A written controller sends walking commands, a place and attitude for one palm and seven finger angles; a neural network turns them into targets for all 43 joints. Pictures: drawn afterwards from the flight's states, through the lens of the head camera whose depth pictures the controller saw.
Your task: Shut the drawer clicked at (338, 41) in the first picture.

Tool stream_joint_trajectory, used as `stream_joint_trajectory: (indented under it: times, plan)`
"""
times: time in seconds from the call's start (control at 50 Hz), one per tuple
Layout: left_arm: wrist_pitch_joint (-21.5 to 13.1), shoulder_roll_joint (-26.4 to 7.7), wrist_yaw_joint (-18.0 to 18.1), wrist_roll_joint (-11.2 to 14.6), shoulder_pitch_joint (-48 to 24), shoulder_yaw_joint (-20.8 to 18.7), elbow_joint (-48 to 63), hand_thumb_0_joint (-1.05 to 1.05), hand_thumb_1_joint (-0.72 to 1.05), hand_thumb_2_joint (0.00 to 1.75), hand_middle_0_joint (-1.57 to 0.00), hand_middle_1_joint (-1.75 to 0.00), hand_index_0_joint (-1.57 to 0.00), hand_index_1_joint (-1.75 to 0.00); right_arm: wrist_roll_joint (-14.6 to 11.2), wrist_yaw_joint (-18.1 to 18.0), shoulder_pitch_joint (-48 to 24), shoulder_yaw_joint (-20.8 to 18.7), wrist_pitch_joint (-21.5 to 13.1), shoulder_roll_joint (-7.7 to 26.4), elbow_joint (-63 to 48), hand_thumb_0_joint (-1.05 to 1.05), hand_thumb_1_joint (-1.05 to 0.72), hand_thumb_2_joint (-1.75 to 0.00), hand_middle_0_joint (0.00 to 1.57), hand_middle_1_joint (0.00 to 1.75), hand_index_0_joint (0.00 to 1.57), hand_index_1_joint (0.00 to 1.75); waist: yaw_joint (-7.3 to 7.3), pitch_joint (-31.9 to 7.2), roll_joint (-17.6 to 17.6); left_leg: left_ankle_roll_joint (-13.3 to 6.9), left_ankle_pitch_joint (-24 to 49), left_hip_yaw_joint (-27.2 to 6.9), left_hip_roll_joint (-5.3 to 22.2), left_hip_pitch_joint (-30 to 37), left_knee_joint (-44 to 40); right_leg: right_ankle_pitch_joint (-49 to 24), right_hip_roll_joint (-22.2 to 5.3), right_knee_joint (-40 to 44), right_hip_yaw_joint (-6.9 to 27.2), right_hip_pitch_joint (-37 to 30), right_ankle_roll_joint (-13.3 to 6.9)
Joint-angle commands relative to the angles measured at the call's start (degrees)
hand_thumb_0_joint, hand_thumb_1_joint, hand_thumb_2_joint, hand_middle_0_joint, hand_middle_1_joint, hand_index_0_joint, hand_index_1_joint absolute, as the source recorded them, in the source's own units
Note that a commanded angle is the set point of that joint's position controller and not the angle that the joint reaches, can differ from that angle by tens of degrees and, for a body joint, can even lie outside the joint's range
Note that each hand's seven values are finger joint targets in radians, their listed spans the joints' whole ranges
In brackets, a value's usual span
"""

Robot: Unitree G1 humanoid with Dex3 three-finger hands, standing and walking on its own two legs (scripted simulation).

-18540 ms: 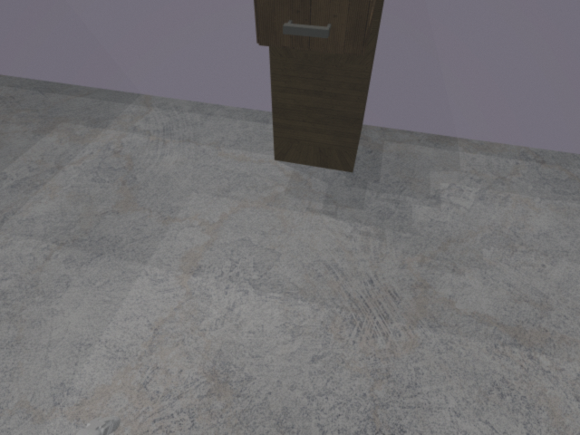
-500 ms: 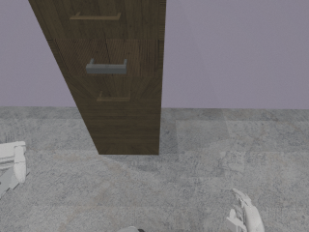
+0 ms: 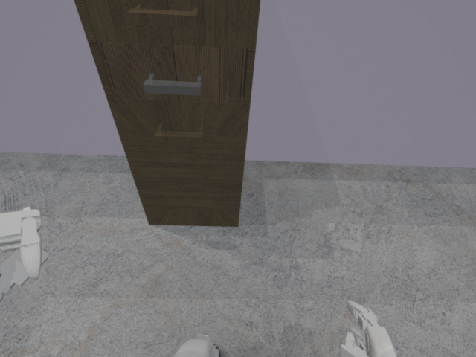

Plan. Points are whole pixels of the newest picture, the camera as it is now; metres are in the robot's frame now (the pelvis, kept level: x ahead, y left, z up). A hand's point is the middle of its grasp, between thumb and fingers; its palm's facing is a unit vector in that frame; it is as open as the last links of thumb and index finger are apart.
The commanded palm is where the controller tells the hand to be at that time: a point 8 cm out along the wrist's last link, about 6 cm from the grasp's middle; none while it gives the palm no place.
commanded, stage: stop stepping back and stand still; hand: left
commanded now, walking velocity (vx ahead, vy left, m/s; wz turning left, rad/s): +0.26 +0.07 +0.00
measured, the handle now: (174, 82) +0.77 +0.25 +0.04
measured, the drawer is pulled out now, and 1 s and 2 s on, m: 0.00 0.00 0.00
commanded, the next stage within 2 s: let the arm hang, fingers relaxed in 0.70 s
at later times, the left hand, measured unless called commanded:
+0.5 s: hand out of the picture +0.10 +0.26 +0.18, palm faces +0.41 -0.83 -0.38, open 3.3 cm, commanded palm +0.05 +0.30 +0.19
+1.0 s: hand out of the picture +0.07 +0.23 -0.10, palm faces +0.12 -0.95 -0.30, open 3.0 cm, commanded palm none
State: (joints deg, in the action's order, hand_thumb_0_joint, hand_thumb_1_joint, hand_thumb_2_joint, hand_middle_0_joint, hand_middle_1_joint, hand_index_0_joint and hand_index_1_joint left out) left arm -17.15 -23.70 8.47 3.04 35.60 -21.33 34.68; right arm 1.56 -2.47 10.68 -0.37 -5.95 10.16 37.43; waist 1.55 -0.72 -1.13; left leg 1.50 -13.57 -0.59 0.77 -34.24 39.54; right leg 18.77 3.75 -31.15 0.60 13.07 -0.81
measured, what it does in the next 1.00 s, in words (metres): steps on the spot: left foot, then left foot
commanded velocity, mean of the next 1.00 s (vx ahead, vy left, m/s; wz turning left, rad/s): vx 0.13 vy -0.03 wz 0.00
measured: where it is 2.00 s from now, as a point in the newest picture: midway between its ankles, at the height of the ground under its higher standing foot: outside the picture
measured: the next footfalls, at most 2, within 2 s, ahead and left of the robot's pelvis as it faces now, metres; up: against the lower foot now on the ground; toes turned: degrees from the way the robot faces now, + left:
left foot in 0.10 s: +0.09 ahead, +0.09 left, +0.00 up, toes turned +0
left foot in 0.52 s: -0.01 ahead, +0.14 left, +0.00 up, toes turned +2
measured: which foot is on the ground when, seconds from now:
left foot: up 0.00-0.08, down 0.10-0.34, up 0.36-0.50, down 0.52-0.74, up 0.76-0.96, down 0.98-1.00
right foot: down 0.00-1.00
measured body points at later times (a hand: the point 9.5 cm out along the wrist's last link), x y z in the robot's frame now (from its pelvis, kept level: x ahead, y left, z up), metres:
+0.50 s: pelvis -0.08 +0.02 +0.01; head -0.11 +0.03 +0.46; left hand +0.07 +0.30 +0.20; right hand +0.05 -0.24 -0.07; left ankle -0.05 +0.13 -0.71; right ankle -0.08 -0.09 -0.72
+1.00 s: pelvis -0.08 +0.01 +0.00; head -0.08 +0.00 +0.44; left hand +0.06 +0.27 -0.07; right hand +0.04 -0.22 -0.13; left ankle -0.05 +0.14 -0.73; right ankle -0.08 -0.07 -0.72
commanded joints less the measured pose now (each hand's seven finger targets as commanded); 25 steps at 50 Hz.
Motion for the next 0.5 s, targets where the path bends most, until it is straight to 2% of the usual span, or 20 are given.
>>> stream_joint_trajectory:
  times: [0.0, 0.02, 0.04, 0.06, 0.08, 0.1, 0.12, 0.14, 0.16, 0.22, 0.26, 0.28, 0.3, 0.32, 0.34, 0.36, 0.38, 0.42, 0.46, 0.48]
  plan:
    - [0.3, -7.9, 1.0, -0.9, -5.9, -4.8, 7.6, 0.00, 0.90, 0.90, -1.40, -1.60, -1.40, -1.60, -0.5, -2.0, -5.9, -1.5, -1.3, 6.0, -9.3, 0.00, -0.90, -0.90, 0.20, 0.30, 0.20, 0.30, -2.35, 0.4, 8.8, -0.4, -6.7, -1.0, 0.7, 11.4, 5.7, -30.3, -16.7, 10.1, 8.8, 9.1, -6.6]
    - [0.5, -8.1, 0.9, -0.8, -5.6, -5.4, 7.5, 0.00, 0.90, 0.90, -1.40, -1.60, -1.40, -1.60, -0.8, -2.6, -5.3, -1.1, -1.2, 6.5, -9.5, 0.00, -0.90, -0.90, 0.20, 0.30, 0.20, 0.30, -2.56, -0.1, 6.6, -0.9, -1.9, 0.0, -0.3, 14.5, -5.7, -31.3, -13.5, 6.5, 6.0, 6.2, -4.3]
    - [0.6, -8.7, 0.7, -0.6, -6.2, -5.6, 9.7, 0.00, 0.90, 0.90, -1.40, -1.60, -1.40, -1.60, -1.0, -3.0, -4.8, -1.3, -1.6, 7.8, -9.9, 0.00, -0.90, -0.90, 0.20, 0.30, 0.20, 0.30, -2.87, -1.6, 0.6, -1.2, 7.9, 0.6, -0.1, 19.5, -17.1, -26.8, -9.9, 1.8, 2.9, 4.7, -1.5]
    - [-0.1, -8.9, 0.7, -0.4, -4.6, -6.5, 11.4, 0.00, 0.90, 0.90, -1.40, -1.60, -1.40, -1.60, -1.2, -3.0, -4.2, -1.8, -2.5, 9.4, -10.8, 0.00, -0.90, -0.90, 0.20, 0.30, 0.20, 0.30, -1.44, -5.3, -7.6, -3.6, 21.5, -6.1, 6.7, 25.0, -19.5, -15.3, -5.0, -2.3, 1.0, 5.7, 1.2]
    - [-0.5, -9.5, 0.7, -0.3, -4.3, -6.5, 12.4, 0.00, 0.90, 0.90, -1.40, -1.60, -1.40, -1.60, -1.2, -2.4, -2.6, -2.0, -3.5, 9.1, -11.0, 0.00, -0.90, -0.90, 0.20, 0.30, 0.20, 0.30, -0.94, -9.2, -8.8, -5.8, 23.9, -10.9, 11.7, 28.7, -20.2, -0.3, -2.9, -4.6, 1.0, 6.2, 1.5]
    - [-0.5, -8.7, 0.7, 0.1, -1.5, -6.7, 9.6, 0.00, 0.90, 0.90, -1.40, -1.60, -1.40, -1.60, -1.2, -2.0, -1.8, -2.2, -4.3, 8.3, -10.9, 0.00, -0.90, -0.90, 0.20, 0.30, 0.20, 0.30, -1.42, -10.1, -7.7, -6.7, 9.9, -15.9, 13.6, 27.5, -24.9, 8.7, -1.1, -8.0, 1.0, 6.5, 1.5]
    - [-0.2, -8.7, 0.7, 0.5, -1.6, -7.4, 12.9, 0.00, 0.90, 0.90, -1.40, -1.60, -1.40, -1.60, -0.8, -1.9, -2.5, -2.0, -4.7, 7.9, -11.2, 0.00, -0.90, -0.90, 0.20, 0.30, 0.20, 0.30, -1.90, -9.8, -13.1, -6.7, -9.5, -21.3, 15.3, 22.7, -31.4, 11.3, -1.5, -12.4, 2.1, 5.4, 1.6]
    - [-0.2, -9.1, 1.0, 0.3, -1.3, -8.3, 15.0, 0.00, 0.90, 0.90, -1.40, -1.60, -1.40, -1.60, -0.4, -1.9, -2.8, -1.8, -4.9, 7.4, -11.2, 0.00, -0.90, -0.90, 0.20, 0.30, 0.20, 0.30, -1.70, -8.8, -12.6, -6.9, -19.2, -22.2, 15.2, 20.5, -33.3, 9.4, -2.0, -12.9, 3.3, 4.7, 1.2]
    - [0.3, -7.8, 1.3, -0.5, -0.5, -7.2, 15.4, 0.00, 0.90, 0.90, -1.40, -1.60, -1.40, -1.60, -0.5, -1.5, -2.9, -1.5, -4.9, 7.3, -11.4, 0.00, -0.90, -0.90, 0.20, 0.30, 0.20, 0.30, -1.88, -7.3, -10.3, -6.4, -21.8, -18.4, 13.9, 17.5, -33.7, 8.1, -1.7, -11.0, 1.5, 2.2, 0.8]
    - [2.3, -5.6, 1.6, -0.9, 4.6, -5.1, 11.8, 0.00, 0.90, 0.90, -1.40, -1.60, -1.40, -1.60, -1.0, -1.2, -3.5, -1.5, -3.9, 8.0, -11.9, 0.00, -0.90, -0.90, 0.20, 0.30, 0.20, 0.30, -2.00, -3.8, -12.1, -2.5, -25.7, -8.9, 8.9, 7.0, -34.1, 6.9, 0.9, -0.3, -5.2, -9.0, 0.0]
    - [3.0, -6.6, 1.5, -1.1, 4.2, -5.2, 11.8, 0.00, 0.90, 0.90, -1.40, -1.60, -1.40, -1.60, -0.8, -1.4, -3.4, -1.5, -2.9, 7.7, -12.1, 0.00, -0.90, -0.90, 0.20, 0.30, 0.20, 0.30, -2.26, -2.6, -8.6, -0.9, -20.8, -4.1, 4.3, 7.4, -27.3, 5.7, -0.7, 10.1, -4.5, -9.9, -1.2]
    - [3.2, -7.6, 1.4, -1.1, 3.6, -5.9, 11.1, 0.00, 0.90, 0.90, -1.40, -1.60, -1.40, -1.60, -0.6, -1.6, -3.1, -1.8, -2.1, 7.5, -11.7, 0.00, -0.90, -0.90, 0.20, 0.30, 0.20, 0.30, -2.48, -2.4, -3.3, -0.5, -15.9, -0.9, 2.0, 10.5, -18.8, 7.1, -4.6, 14.5, -0.1, -5.5, -3.2]
    - [3.1, -9.0, 1.3, -0.7, 1.7, -6.9, 10.5, 0.00, 0.90, 0.90, -1.40, -1.60, -1.40, -1.60, -0.1, -1.8, -2.6, -2.3, -1.1, 7.7, -10.7, 0.00, -0.90, -0.90, 0.20, 0.30, 0.20, 0.30, -2.66, -3.2, 4.6, -0.3, -9.9, 1.7, -0.2, 15.9, -4.6, 13.3, -11.8, 19.4, 9.0, 3.6, -6.8]
    - [3.4, -9.2, 1.4, -0.2, -1.4, -7.2, 11.1, 0.00, 0.90, 0.90, -1.40, -1.60, -1.40, -1.60, -0.3, -2.0, -2.6, -2.9, -0.5, 8.3, -10.0, 0.00, -0.90, -0.90, 0.20, 0.30, 0.20, 0.30, -2.43, -3.5, 11.0, -0.4, -7.4, 1.3, -1.2, 15.5, 8.4, 24.3, -18.9, 23.0, 19.0, 10.5, -10.5]
    - [3.9, -8.4, 1.9, -0.5, -3.6, -6.8, 10.8, 0.00, 0.90, 0.90, -1.40, -1.60, -1.40, -1.60, -0.5, -1.9, -2.6, -3.1, -0.2, 8.8, -9.8, 0.00, -0.90, -0.90, 0.20, 0.30, 0.20, 0.30, -2.06, -1.5, 13.5, -0.7, -7.3, 0.0, -1.5, 9.8, 16.6, 27.0, -21.9, 24.3, 24.2, 10.6, -13.2]
    - [3.9, -6.8, 1.9, -0.2, -3.6, -5.4, 8.6, 0.00, 0.90, 0.90, -1.40, -1.60, -1.40, -1.60, -0.6, -1.9, -1.8, -2.7, -0.5, 8.6, -9.3, 0.00, -0.90, -0.90, 0.20, 0.30, 0.20, 0.30, -3.05, 0.6, 9.5, -1.3, -6.6, -1.1, 0.3, 7.3, 17.2, 21.4, -21.2, 21.8, 20.2, 9.4, -12.4]
    - [3.7, -6.2, 2.1, -0.4, -4.3, -5.1, 6.3, 0.00, 0.90, 0.90, -1.40, -1.60, -1.40, -1.60, -0.8, -2.0, -1.9, -2.0, -0.9, 8.0, -9.3, 0.00, -0.90, -0.90, 0.20, 0.30, 0.20, 0.30, -3.44, 1.5, 7.6, -2.0, -7.9, -1.2, 2.0, 9.3, 12.0, 18.8, -19.8, 19.8, 16.1, 10.4, -10.4]
    - [3.6, -5.4, 2.4, -1.4, -7.1, -3.1, 4.7, 0.00, 0.90, 0.90, -1.40, -1.60, -1.40, -1.60, -0.9, -2.8, -3.3, -1.6, -1.4, 7.8, -8.9, 0.00, -0.90, -0.90, 0.20, 0.30, 0.20, 0.30, -3.11, 2.8, 7.0, -3.1, -8.2, 2.1, 2.1, 16.9, 1.3, 22.5, -16.9, 18.1, 10.4, 14.4, -8.0]
    - [3.1, -6.3, 2.6, -1.9, -9.5, -3.2, 5.7, 0.00, 0.90, 0.90, -1.40, -1.60, -1.40, -1.60, -0.9, -3.7, -3.3, -1.7, -2.7, 8.4, -8.9, 0.00, -0.90, -0.90, 0.20, 0.30, 0.20, 0.30, -2.96, 3.4, 3.8, -3.7, -8.6, 4.1, 1.1, 21.8, -11.1, 19.3, -12.8, 11.6, 6.1, 12.9, -6.0]
    - [2.6, -5.7, 2.5, -1.7, -9.1, -3.0, 7.8, 0.00, 0.90, 0.90, -1.40, -1.60, -1.40, -1.60, -0.8, -3.9, -2.4, -2.0, -3.2, 9.5, -9.4, 0.00, -0.90, -0.90, 0.20, 0.30, 0.20, 0.30, -2.95, 2.7, -3.5, -5.5, -13.1, -2.3, 4.1, 23.2, -17.9, 15.5, -9.7, 3.6, 3.9, 12.6, -4.1]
